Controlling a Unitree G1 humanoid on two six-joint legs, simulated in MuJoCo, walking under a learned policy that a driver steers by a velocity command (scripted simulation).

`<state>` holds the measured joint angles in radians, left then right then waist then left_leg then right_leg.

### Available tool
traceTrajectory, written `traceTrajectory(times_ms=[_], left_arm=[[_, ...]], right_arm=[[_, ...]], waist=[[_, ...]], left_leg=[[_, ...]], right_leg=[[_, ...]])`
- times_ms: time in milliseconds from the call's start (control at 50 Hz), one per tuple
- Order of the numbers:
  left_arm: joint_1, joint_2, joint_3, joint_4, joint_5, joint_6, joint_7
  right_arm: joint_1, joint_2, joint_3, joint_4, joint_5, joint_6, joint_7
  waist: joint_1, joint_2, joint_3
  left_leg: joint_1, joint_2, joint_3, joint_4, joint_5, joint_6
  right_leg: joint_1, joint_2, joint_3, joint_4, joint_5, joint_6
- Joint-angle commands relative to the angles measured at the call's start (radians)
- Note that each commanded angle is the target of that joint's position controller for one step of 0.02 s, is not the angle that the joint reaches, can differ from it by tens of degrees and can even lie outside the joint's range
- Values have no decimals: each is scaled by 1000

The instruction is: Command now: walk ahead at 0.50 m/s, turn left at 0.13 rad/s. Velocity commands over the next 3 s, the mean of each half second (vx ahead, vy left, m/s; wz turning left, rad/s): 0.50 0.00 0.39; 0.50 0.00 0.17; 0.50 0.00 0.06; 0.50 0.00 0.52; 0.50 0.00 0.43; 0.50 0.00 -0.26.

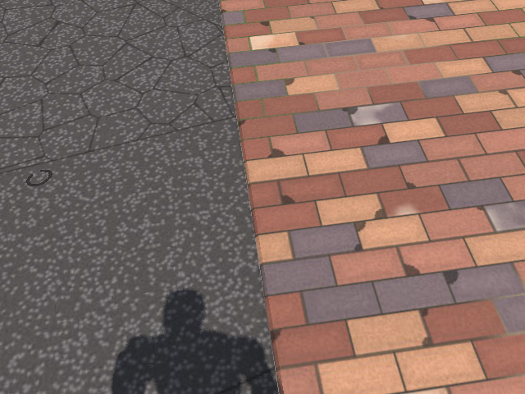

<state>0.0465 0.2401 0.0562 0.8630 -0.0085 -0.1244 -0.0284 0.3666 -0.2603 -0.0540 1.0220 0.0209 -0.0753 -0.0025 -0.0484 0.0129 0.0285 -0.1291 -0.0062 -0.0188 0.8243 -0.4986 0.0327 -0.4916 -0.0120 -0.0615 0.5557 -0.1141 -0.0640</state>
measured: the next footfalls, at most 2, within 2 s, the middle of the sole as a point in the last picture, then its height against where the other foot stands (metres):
left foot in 0.56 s outside the picture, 0.05 m lower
right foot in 1.06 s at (223, 267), level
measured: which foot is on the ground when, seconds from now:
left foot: up 0.00-0.54, down 0.56-1.00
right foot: down 0.00-0.56, up 0.58-1.00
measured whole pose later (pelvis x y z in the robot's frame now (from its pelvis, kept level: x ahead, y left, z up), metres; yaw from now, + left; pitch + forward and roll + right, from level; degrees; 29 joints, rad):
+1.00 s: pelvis +0.58 +0.15 -0.04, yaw +18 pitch +3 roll +1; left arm 0.09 0.23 0.04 0.79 -0.03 -0.10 -0.04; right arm 0.29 -0.23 -0.05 0.88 -0.01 -0.06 -0.01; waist -0.05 -0.04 0.01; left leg 0.12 -0.09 0.02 0.18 -0.36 0.07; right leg -0.68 -0.06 -0.05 0.57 0.14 -0.04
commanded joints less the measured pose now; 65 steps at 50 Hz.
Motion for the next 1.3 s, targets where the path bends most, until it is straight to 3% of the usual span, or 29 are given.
traceTrajectory(times_ms=[20, 40, 80, 140, 280, 440, 500, 540, 560, 580, 600, 620, 640, 660, 720, 760, 840, 920, 960, 1020, 1060, 1080, 1100, 1120, 1140, 1160, 1180, 1240, 1300], left_arm=[[284, 154, 40, 25, 2, 1, 11], [221, 128, 32, 15, 6, 2, 13], [167, 91, 24, 17, 22, -5, 8], [179, 105, 32, 47, 26, -19, 16], [220, 126, 41, 66, 17, -8, 55], [313, 162, 63, 79, -7, 40, 77], [296, 222, 78, 61, -19, 62, 80], [256, 220, 72, 54, -23, 66, 68], [268, 131, 49, 38, 14, 51, 59], [364, 42, 14, 7, 35, 8, 40], [272, 116, 16, -60, -25, -33, 26], [162, 118, 17, -87, -59, -45, 25], [114, 126, 14, -95, -41, -42, 35], [134, 137, 20, -77, -16, -28, 44], [230, 109, 20, -55, 6, 17, 37], [193, 81, 8, -73, 8, 27, 36], [41, 61, -3, -126, 7, 12, 27], [-81, 58, -6, -147, -19, 1, -6], [-119, 47, -7, -170, -28, 8, -17], [12, 120, 25, -154, -21, 20, -27], [264, 192, 60, -101, -11, 34, -19], [378, 283, 82, -97, -1, 43, -9], [414, 243, 71, -67, -9, 39, -15], [410, 184, 57, -62, -7, 44, -10], [318, 158, 47, -87, -1, 45, -3], [235, 137, 34, -102, 8, 41, -4], [187, 109, 24, -109, 22, 31, -2], [155, 108, 18, -94, 25, 12, 0], [192, 150, 32, -67, 28, 4, 15]], right_arm=[[-47, -135, -17, -103, 41, -52, 6], [-75, -123, -20, -99, 34, -46, -2], [-46, -84, -29, -84, 18, -17, -6], [-40, -45, -40, -81, 22, 12, -7], [-212, -26, -42, -154, -6, 12, 18], [-393, -13, -24, -277, -4, 26, 73], [-301, -73, -53, -285, -6, 30, 83], [-37, -151, -101, -215, 0, 31, 59], [54, -215, -113, -177, -1, 34, 39], [41, -280, -107, -208, -4, 23, 39], [169, -250, -101, -205, -11, 21, 49], [143, -195, -92, -187, -7, 22, 43], [18, -146, -75, -214, 3, 18, 38], [-84, -107, -55, -248, -3, 15, 33], [-155, -100, -44, -251, -18, 9, 21], [-113, -122, -48, -229, -20, 4, 14], [-87, -104, -34, -207, -22, 10, -9], [-22, -119, -32, -179, -25, -1, -15], [8, -130, -35, -151, -28, 7, -11], [-46, -162, -49, -164, -31, 18, -19], [-113, -175, -48, -190, -33, 34, -26], [-33, -110, -29, -216, -56, 22, -25], [75, 3, 10, -185, -40, -1, 4], [-4, -109, -15, -193, 5, -30, 26], [-124, -141, -22, -240, 39, -40, 31], [-172, -136, -22, -251, 32, -40, 26], [-170, -139, -32, -244, 11, -27, 17], [-54, -92, -31, -208, 2, 14, -4], [-110, -82, -29, -228, -8, 23, -12]], waist=[[140, -158, -222], [113, -86, -153], [56, -77, -94], [29, -76, -30], [61, -51, 27], [114, -23, 107], [52, -55, 13], [-89, -31, -114], [-91, 130, -169], [8, 308, -317], [-87, 186, -493], [-89, 105, -358], [-42, -4, -217], [13, -48, -160], [94, -12, -90], [79, 10, -65], [26, 32, -18], [-46, 13, 27], [-53, 47, 54], [38, 109, -50], [181, 107, -178], [166, -96, -321], [129, -287, -457], [179, -156, -406], [170, -101, -226], [128, 6, -99], [91, 19, -65], [31, -73, -35], [50, -66, -14]], left_leg=[[-613, 48, -104, 424, 43, 52], [-573, 94, -82, 372, 112, 47], [-448, 147, -100, 281, 212, 43], [-443, 139, -109, 192, 352, 29], [-505, 116, -81, -118, 685, 9], [-612, 110, 1, -284, 584, 40], [-386, 18, 107, -278, 411, 84], [-24, -38, 124, -386, 524, 154], [310, 97, -67, -270, 774, 210], [581, 274, -459, -175, 1131, 395], [689, 357, -663, -384, 794, 479], [624, 317, -592, -444, 601, 409], [446, 278, -500, -468, 574, 346], [264, 268, -435, -489, 661, 329], [-18, 237, -295, -544, 813, 300], [-42, 219, -205, -561, 937, 273], [-39, 129, -35, -618, 882, 172], [35, 132, 31, -683, 745, 133], [159, 177, 29, -667, 805, 126], [331, 208, 56, -463, 1259, 90], [224, 162, 108, -81, 1295, 48], [-114, 88, 113, 292, 860, 3], [-473, -101, -19, 617, -60, -43], [-579, -34, -139, 679, -18, -1], [-631, 20, -107, 641, 54, 22], [-603, 69, -87, 552, 114, 28], [-531, 109, -87, 471, 157, 25], [-428, 152, -74, 364, 209, -6], [-527, 171, -74, 219, 356, -43]], right_leg=[[715, -343, 510, -259, -98, -180], [584, -313, 402, -289, -17, -160], [405, -265, 266, -365, 32, -136], [323, -224, 113, -418, 136, -123], [366, -218, -59, -406, 148, -99], [581, -300, -125, -240, 261, -54], [595, -290, -159, -37, 686, -24], [483, -228, -195, 367, 704, 29], [117, -137, -175, 752, -14, 69], [-219, 19, -29, 1120, -626, 112], [-339, 36, 125, 1141, -564, 105], [-445, -20, 128, 1077, -485, 81], [-452, -61, 111, 987, -385, 74], [-370, -94, 113, 935, -319, 81], [-232, -161, 100, 810, -281, 98], [-292, -173, 79, 790, -210, 92], [-275, -153, 48, 421, 122, 62], [-157, -65, -15, 53, 406, 44], [-176, -30, -12, -22, 314, 27], [-74, 44, -23, -15, 113, -38], [261, 68, -3, -38, 109, -86], [640, -141, 294, 43, 195, -204], [922, -358, 833, -148, -53, -386], [874, -326, 824, -237, -329, -312], [699, -308, 680, -263, -360, -251], [482, -293, 568, -302, -249, -230], [351, -258, 479, -322, -164, -211], [195, -203, 300, -396, -49, -199], [237, -201, 185, -428, 86, -191]])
